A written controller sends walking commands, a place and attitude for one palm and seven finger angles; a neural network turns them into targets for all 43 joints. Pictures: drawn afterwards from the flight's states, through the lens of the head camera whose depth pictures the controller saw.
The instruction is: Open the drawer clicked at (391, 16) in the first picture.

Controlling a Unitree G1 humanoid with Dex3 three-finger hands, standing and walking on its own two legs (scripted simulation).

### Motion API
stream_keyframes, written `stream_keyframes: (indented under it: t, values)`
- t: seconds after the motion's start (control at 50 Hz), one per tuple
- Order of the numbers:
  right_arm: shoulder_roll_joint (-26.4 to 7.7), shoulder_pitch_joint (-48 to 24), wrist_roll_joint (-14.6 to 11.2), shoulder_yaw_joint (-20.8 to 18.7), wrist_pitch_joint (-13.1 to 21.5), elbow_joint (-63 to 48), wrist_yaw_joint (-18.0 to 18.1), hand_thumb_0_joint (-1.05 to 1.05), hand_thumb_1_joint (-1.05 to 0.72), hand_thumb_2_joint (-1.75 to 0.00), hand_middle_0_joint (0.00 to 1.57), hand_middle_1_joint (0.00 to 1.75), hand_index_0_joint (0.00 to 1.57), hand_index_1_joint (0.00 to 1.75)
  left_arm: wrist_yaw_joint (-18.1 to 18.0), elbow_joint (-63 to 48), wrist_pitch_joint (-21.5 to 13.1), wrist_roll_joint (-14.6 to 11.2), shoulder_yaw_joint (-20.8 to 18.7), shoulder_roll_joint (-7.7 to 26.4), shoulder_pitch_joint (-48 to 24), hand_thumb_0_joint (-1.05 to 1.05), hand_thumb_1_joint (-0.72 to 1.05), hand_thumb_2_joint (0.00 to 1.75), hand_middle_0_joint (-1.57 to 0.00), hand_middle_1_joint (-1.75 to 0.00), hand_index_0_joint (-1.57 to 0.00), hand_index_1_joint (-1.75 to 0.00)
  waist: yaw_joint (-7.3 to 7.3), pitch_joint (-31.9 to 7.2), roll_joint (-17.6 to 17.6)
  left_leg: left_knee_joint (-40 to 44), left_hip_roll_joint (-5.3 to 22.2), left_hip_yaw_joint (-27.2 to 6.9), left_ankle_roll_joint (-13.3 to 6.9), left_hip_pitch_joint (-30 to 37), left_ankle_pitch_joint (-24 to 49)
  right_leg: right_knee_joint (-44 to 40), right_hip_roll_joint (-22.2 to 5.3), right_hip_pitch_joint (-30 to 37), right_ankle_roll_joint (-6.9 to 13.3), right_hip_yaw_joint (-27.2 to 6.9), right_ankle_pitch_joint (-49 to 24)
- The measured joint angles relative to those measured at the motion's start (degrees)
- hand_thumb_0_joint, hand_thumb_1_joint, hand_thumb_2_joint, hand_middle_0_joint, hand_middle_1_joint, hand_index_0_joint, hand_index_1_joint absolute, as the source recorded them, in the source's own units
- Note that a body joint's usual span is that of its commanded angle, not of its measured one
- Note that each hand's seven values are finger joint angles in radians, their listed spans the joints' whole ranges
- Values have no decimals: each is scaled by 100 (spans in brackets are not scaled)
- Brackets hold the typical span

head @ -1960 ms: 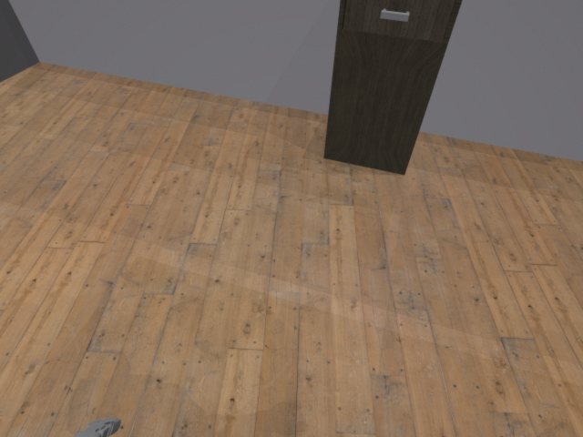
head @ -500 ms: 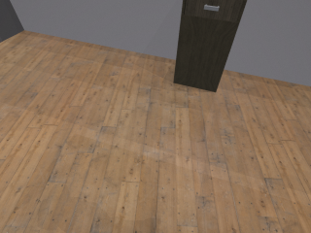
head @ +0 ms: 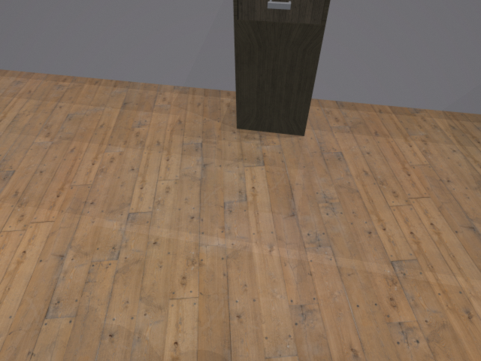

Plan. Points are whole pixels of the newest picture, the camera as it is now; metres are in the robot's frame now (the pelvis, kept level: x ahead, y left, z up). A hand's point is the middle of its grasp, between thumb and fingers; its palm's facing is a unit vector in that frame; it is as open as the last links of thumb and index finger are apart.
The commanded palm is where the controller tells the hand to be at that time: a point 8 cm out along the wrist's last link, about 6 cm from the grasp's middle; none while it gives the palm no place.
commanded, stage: walk to a spot facing it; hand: left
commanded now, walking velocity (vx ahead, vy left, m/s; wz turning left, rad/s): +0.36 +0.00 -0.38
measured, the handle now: (279, 3) +1.58 -0.07 +0.02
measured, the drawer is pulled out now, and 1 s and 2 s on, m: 0.00 0.00 0.00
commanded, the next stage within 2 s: turn to face it in 1.48 s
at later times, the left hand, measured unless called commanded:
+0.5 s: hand out of the picture +0.12 +0.16 -0.18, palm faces +0.00 -0.99 -0.15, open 7.4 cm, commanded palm none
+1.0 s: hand (210, 193) +0.57 +0.13 -0.17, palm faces -0.32 -0.94 -0.14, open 7.4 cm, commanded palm none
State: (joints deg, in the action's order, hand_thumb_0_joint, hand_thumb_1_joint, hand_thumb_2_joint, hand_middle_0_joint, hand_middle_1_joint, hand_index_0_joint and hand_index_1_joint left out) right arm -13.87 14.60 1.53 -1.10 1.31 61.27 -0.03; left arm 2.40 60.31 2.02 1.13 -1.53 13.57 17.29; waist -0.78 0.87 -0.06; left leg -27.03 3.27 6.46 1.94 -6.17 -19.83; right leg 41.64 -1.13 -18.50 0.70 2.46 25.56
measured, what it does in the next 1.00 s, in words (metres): walks ahead, turning right: left foot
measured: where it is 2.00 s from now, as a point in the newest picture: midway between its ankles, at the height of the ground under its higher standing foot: (278, 238)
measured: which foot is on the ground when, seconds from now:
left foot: down 0.00-0.04, up 0.06-0.50, down 0.52-1.00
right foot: down 0.00-0.52, up 0.54-1.00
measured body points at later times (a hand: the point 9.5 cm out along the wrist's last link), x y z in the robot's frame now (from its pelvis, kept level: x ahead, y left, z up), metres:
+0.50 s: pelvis +0.21 +0.00 -0.01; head +0.24 +0.01 +0.44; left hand +0.13 +0.22 -0.16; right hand +0.31 -0.23 -0.15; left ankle +0.33 +0.09 -0.72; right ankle +0.02 -0.10 -0.73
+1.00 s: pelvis +0.43 +0.00 +0.00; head +0.45 +0.01 +0.45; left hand +0.59 +0.18 -0.15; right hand +0.26 -0.17 -0.14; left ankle +0.33 +0.09 -0.73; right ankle +0.50 -0.16 -0.69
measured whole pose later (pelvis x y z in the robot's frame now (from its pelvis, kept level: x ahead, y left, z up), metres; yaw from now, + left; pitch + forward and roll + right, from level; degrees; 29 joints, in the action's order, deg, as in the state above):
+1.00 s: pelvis +0.43 +0.00 +0.00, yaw -17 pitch +0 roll +0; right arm -6.9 27.4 1.6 -1.5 4.9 65.9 1.5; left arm 1.6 58.0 1.3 1.7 -3.6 10.1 7.3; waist 3.0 2.9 1.7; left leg -17.5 0.7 18.1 -1.8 3.8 -21.1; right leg 45.6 -5.7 -32.9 0.7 5.9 7.8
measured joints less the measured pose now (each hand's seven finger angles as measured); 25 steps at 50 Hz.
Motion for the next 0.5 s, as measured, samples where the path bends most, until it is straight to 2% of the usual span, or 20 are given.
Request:
stream_keyframes:
  t: [0.02, 0.04, 0.08, 0.12, 0.18, 0.28, 0.34, 0.44, 0.5]
  values:
    - [-5, 74, 2, -15, -7, 21, 4, 1, -90, -90, 21, 30, 21, 30, 16, -52, -54, 2, -14, -59, 25, 1, 91, 90, -20, -30, -20, -30, 1, 51, -62, -189, 79, 18, 50, -21, -140, -292, -6, 67, 6, 87, -210]
    - [-10, 155, -10, -31, -27, 40, 3, 1, -90, -90, 21, 30, 21, 30, 20, -114, -144, 13, -22, -96, 51, 1, 91, 90, -20, -30, -20, -30, 2, 90, -113, -595, 175, 26, 9, -160, -369, -525, 18, 130, 61, 148, -564]
    - [2, 231, -24, -49, -132, 153, -8, 1, -90, -90, 21, 30, 20, 30, -60, -157, -327, -1, -35, -190, 79, 1, 91, 90, -20, -30, -20, -30, -33, 145, -198, -2020, 229, -192, -66, -725, -806, -338, 130, 125, 223, 252, -608]
    - [42, 236, -22, -60, -181, 245, -38, 1, -90, -90, 20, 30, 20, 30, -147, -163, -426, -27, -40, -277, 205, 1, 91, 90, -21, -30, -20, -30, -101, 134, -175, -3088, 175, -301, -132, -1257, -611, -536, 217, 351, 319, 250, -486]
    - [101, 84, 5, -98, -142, 185, -68, 1, -90, -90, 20, 30, 20, 30, -213, -64, -470, -20, -18, -393, 474, 1, 91, 90, -21, -30, -20, -30, -139, 77, -59, -3679, 173, -243, -100, -1917, -74, -1163, 297, 763, 335, 86, -641]
    - [184, -325, 2, -172, -53, -160, -94, 1, -91, -90, 20, 30, 20, 30, -233, 189, -525, -4, 47, -602, 799, 1, 91, 90, -21, -30, -20, -30, -48, 36, -9, -3435, 301, -235, 38, -2727, 674, -2008, 377, 1345, 342, -169, -827]
    - [244, -540, -9, -182, -33, -289, -117, 1, -91, -90, 20, 30, 20, 30, -269, 284, -568, 1, 60, -678, 889, 1, 90, 90, -21, -30, -21, -30, -61, 54, -34, -3073, 352, -252, 56, -2979, 961, -2280, 415, 1657, 301, -266, -769]
    - [374, -837, -29, -138, -12, -380, -164, 1, -91, -90, 20, 30, 20, 30, -343, 358, -594, 16, 45, -676, 937, 1, 90, 90, -21, -30, -21, -30, -208, 122, -23, -1886, 288, -99, -44, -2819, 1085, -2467, 407, 2173, 186, -385, -436]
    - [475, -963, -24, -88, 90, -440, -154, 1, -91, -90, 20, 30, 20, 30, -364, 408, -588, 12, 8, -617, 979, 1, 90, 90, -21, -30, -21, -30, -259, 169, 73, -1063, 75, 57, -209, -2335, 1035, -2146, 320, 2345, 77, -474, 6]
